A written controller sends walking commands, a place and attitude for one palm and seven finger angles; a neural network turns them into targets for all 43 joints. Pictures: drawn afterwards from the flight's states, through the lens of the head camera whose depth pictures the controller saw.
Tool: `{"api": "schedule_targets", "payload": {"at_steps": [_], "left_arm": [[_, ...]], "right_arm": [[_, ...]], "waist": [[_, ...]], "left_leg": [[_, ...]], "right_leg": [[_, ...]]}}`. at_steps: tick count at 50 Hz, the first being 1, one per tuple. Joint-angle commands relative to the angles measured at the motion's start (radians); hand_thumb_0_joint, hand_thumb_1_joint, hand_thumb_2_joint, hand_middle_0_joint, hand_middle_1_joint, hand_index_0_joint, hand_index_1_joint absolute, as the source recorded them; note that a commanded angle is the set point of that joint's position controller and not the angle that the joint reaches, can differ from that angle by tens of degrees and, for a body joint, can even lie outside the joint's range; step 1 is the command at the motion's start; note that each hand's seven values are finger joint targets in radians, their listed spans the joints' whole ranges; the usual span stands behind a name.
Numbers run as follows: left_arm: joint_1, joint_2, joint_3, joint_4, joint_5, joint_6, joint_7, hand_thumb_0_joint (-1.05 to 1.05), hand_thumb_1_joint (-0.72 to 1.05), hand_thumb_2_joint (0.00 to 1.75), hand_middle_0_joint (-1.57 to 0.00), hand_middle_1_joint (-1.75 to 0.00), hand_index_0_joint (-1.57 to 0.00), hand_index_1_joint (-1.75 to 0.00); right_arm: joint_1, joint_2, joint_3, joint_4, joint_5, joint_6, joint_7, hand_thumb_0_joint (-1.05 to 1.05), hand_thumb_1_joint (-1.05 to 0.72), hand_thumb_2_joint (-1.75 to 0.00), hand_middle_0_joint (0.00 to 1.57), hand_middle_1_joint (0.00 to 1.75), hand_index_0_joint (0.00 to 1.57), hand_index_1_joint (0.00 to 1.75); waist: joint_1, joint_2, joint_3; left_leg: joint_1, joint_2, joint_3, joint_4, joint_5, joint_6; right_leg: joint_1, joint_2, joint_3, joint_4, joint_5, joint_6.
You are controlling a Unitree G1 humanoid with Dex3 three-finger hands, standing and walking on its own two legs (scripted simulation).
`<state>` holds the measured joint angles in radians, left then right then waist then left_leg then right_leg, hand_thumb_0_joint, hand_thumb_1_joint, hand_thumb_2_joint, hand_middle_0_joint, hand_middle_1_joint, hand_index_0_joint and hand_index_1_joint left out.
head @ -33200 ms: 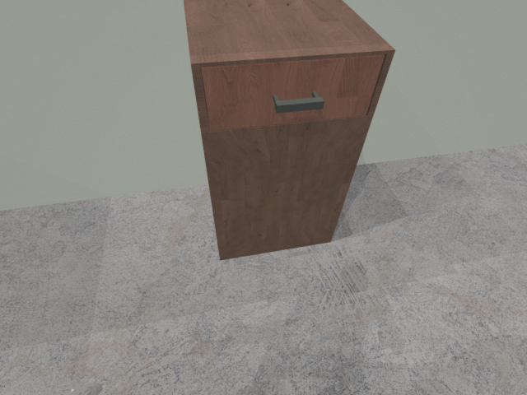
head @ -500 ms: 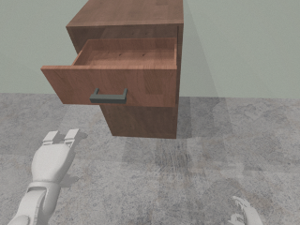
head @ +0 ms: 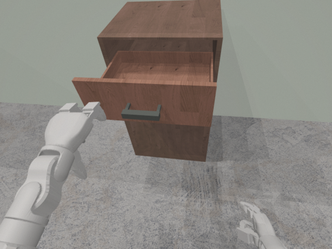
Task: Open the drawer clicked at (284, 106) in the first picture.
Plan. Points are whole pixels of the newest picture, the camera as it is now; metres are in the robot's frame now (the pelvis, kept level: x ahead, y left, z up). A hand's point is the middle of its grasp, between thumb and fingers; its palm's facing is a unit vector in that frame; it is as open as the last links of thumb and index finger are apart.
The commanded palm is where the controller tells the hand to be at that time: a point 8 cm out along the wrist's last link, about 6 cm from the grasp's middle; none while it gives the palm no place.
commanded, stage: raise the hand with hooked fingers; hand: left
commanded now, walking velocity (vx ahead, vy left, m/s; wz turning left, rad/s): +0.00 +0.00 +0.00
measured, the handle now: (142, 110) +0.52 +0.16 +0.02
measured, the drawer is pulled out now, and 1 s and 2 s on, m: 0.29 0.29 0.29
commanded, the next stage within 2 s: move the hooked fingers above the handle in 0.44 s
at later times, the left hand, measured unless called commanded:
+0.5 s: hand (78, 141) +0.30 +0.24 +0.13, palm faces +0.10 -0.08 -0.99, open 13.8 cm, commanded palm +0.26 +0.24 +0.19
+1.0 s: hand (100, 135) +0.34 +0.21 +0.10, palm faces +0.00 -0.07 -1.00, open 13.8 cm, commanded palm +0.32 +0.22 +0.17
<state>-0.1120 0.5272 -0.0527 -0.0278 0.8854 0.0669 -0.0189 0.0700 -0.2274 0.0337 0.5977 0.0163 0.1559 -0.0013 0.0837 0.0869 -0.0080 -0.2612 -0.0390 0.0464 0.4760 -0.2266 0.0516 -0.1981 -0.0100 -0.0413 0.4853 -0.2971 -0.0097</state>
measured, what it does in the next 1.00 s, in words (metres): stands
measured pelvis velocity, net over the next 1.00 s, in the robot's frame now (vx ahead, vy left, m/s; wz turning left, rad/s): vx -0.01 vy -0.01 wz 0.01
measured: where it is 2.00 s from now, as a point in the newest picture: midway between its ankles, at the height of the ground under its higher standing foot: outside the picture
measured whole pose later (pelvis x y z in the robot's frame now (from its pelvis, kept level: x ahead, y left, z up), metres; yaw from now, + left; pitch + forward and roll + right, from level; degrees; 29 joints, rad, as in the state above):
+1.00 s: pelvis -0.01 -0.01 +0.00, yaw +0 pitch +3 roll +0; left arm -0.29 0.51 -0.08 0.20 0.89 -0.03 -0.02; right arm 0.14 -0.27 -0.01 0.64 0.03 0.14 -0.02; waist 0.06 0.08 0.00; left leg -0.31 -0.02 0.03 0.47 -0.20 0.03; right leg -0.25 0.01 -0.05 0.48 -0.28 -0.03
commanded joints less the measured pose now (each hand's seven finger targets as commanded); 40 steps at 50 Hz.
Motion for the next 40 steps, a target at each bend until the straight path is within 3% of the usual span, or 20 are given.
{"api": "schedule_targets", "payload": {"at_steps": [1,2,6,9,11,15,19,20,22,26,29,30,32,35,38,40], "left_arm": [[-0.352,0.257,0.178,-0.203,-0.014,-0.031,0.003,0.0,-0.5,0.3,-0.3,-1.2,-0.3,-1.2],[-0.362,0.259,0.179,-0.195,-0.019,-0.036,-0.001,0.0,-0.5,0.3,-0.3,-1.2,-0.3,-1.2],[-0.248,0.202,0.155,-0.116,-0.046,-0.031,-0.038,0.0,-0.5,0.3,-0.3,-1.2,-0.3,-1.2],[-0.254,0.215,0.161,-0.184,-0.046,-0.055,-0.04,0.0,-0.5,0.3,-0.3,-1.2,-0.3,-1.2],[-0.268,0.225,0.173,-0.218,-0.046,-0.079,-0.028,0.0,-0.5,0.3,-0.3,-1.2,-0.3,-1.2],[-0.302,0.289,0.245,-0.263,-0.039,-0.116,0.031,0.0,-0.5,0.3,-0.3,-1.2,-0.3,-1.2],[-0.31,0.263,0.229,-0.218,-0.032,-0.107,0.075,0.0,-0.5,0.3,-0.3,-1.2,-0.3,-1.2],[-0.305,0.278,0.245,-0.205,-0.037,-0.095,0.078,0.0,-0.5,0.3,-0.3,-1.2,-0.3,-1.2],[-0.3,0.23,0.192,-0.163,-0.032,-0.072,0.072,0.0,-0.5,0.3,-0.3,-1.2,-0.3,-1.2],[-0.287,0.193,0.133,-0.153,-0.033,-0.043,0.03,0.0,-0.5,0.3,-0.3,-1.2,-0.3,-1.2],[-0.36,0.197,0.113,-0.148,-0.018,-0.056,0.011,0.0,-0.5,0.3,-0.3,-1.2,-0.3,-1.2],[-0.359,0.227,0.147,-0.144,-0.023,-0.065,0.01,0.0,-0.5,0.3,-0.3,-1.2,-0.3,-1.2],[-0.394,0.211,0.129,-0.115,-0.018,-0.087,0.013,0.0,-0.5,0.3,-0.3,-1.2,-0.3,-1.2],[-0.431,0.281,0.2,-0.074,-0.016,-0.115,0.035,0.0,-0.5,0.3,-0.3,-1.2,-0.3,-1.2],[-0.424,0.251,0.19,-0.033,-0.016,-0.123,0.053,0.0,-0.5,0.3,-0.3,-1.2,-0.3,-1.2],[-0.433,0.252,0.191,0.017,-0.014,-0.11,0.058,0.0,-0.5,0.3,-0.3,-1.2,-0.3,-1.2]], "right_arm": [[-0.102,-0.129,-0.044,-0.135,-0.002,-0.042,-0.01,0.0,-0.9,-0.9,0.2,0.3,0.2,0.3],[-0.099,-0.131,-0.046,-0.13,0.001,-0.042,-0.01,0.0,-0.9,-0.9,0.2,0.3,0.2,0.3],[-0.082,-0.14,-0.049,-0.133,0.006,-0.039,0.006,0.0,-0.9,-0.9,0.2,0.3,0.2,0.3],[-0.084,-0.146,-0.056,-0.148,0.003,-0.039,0.008,0.0,-0.9,-0.9,0.2,0.3,0.2,0.3],[-0.082,-0.144,-0.057,-0.148,0.001,-0.053,0.01,0.0,-0.9,-0.9,0.2,0.3,0.2,0.3],[-0.082,-0.145,-0.064,-0.139,0.003,-0.07,0.005,0.0,-0.9,-0.9,0.2,0.3,0.2,0.3],[-0.066,-0.141,-0.07,-0.114,0.002,-0.071,0.002,0.0,-0.9,-0.9,0.2,0.3,0.2,0.3],[-0.076,-0.144,-0.067,-0.115,0.009,-0.075,0.005,0.0,-0.9,-0.9,0.2,0.3,0.2,0.3],[-0.076,-0.142,-0.066,-0.107,0.011,-0.068,0.005,0.0,-0.9,-0.9,0.2,0.3,0.2,0.3],[-0.094,-0.144,-0.057,-0.12,0.014,-0.064,0.0,0.0,-0.9,-0.9,0.2,0.3,0.2,0.3],[-0.088,-0.144,-0.054,-0.116,0.011,-0.061,-0.014,0.0,-0.9,-0.9,0.2,0.3,0.2,0.3],[-0.091,-0.144,-0.055,-0.122,0.015,-0.069,-0.016,0.0,-0.9,-0.9,0.2,0.3,0.2,0.3],[-0.076,-0.138,-0.052,-0.11,0.009,-0.07,-0.023,0.0,-0.9,-0.9,0.2,0.3,0.2,0.3],[-0.068,-0.145,-0.055,-0.098,0.009,-0.074,-0.029,0.0,-0.9,-0.9,0.2,0.3,0.2,0.3],[-0.057,-0.137,-0.058,-0.094,0.005,-0.072,-0.026,0.0,-0.9,-0.9,0.2,0.3,0.2,0.3],[-0.056,-0.142,-0.06,-0.09,0.011,-0.067,-0.023,0.0,-0.9,-0.9,0.2,0.3,0.2,0.3]], "waist": [[-0.007,-0.034,-0.266],[-0.009,-0.016,-0.263],[-0.002,-0.085,-0.209],[0.0,-0.063,-0.23],[0.002,-0.062,-0.246],[0.012,0.004,-0.263],[0.009,0.002,-0.269],[0.012,0.004,-0.264],[0.0,-0.028,-0.233],[-0.009,-0.047,-0.216],[-0.026,-0.058,-0.2],[-0.021,-0.075,-0.206],[-0.024,-0.072,-0.21],[-0.011,-0.058,-0.227],[-0.005,-0.048,-0.25],[-0.012,-0.061,-0.231]], "left_leg": [[0.176,0.024,-0.069,-0.058,0.324,-0.027],[0.18,0.024,-0.07,-0.059,0.335,-0.027],[0.142,0.028,-0.065,-0.074,0.311,-0.031],[0.146,0.024,-0.061,-0.077,0.289,-0.024],[0.146,0.024,-0.065,-0.075,0.27,-0.022],[0.163,0.028,-0.075,-0.072,0.256,-0.026],[0.16,0.026,-0.069,-0.075,0.254,-0.031],[0.153,0.026,-0.069,-0.076,0.236,-0.032],[0.134,0.025,-0.064,-0.087,0.208,-0.031],[0.125,0.02,-0.057,-0.094,0.162,-0.023],[0.13,0.018,-0.057,-0.094,0.142,-0.017],[0.133,0.02,-0.056,-0.088,0.137,-0.014],[0.128,0.013,-0.055,-0.088,0.137,-0.012],[0.124,0.012,-0.048,-0.077,0.155,-0.014],[0.113,0.007,-0.04,-0.067,0.203,-0.016],[0.097,0.009,-0.032,-0.062,0.189,-0.016]], "right_leg": [[0.044,0.026,0.018,-0.063,0.253,-0.027],[0.039,0.027,0.018,-0.066,0.258,-0.027],[0.036,0.027,0.007,-0.077,0.246,-0.025],[0.034,0.025,0.014,-0.08,0.235,-0.022],[0.038,0.027,0.017,-0.08,0.216,-0.024],[0.018,0.036,0.022,-0.078,0.183,-0.028],[0.009,0.028,0.016,-0.074,0.179,-0.028],[0.016,0.032,0.022,-0.077,0.167,-0.029],[0.005,0.028,0.015,-0.082,0.15,-0.026],[0.015,0.024,0.023,-0.097,0.129,-0.024],[-0.008,0.024,0.021,-0.106,0.119,-0.021],[-0.002,0.029,0.029,-0.109,0.116,-0.021],[-0.001,0.024,0.024,-0.108,0.118,-0.021],[0.009,0.027,0.034,-0.108,0.142,-0.022],[0.028,0.02,0.03,-0.088,0.204,-0.024],[0.015,0.022,0.035,-0.092,0.195,-0.023]]}}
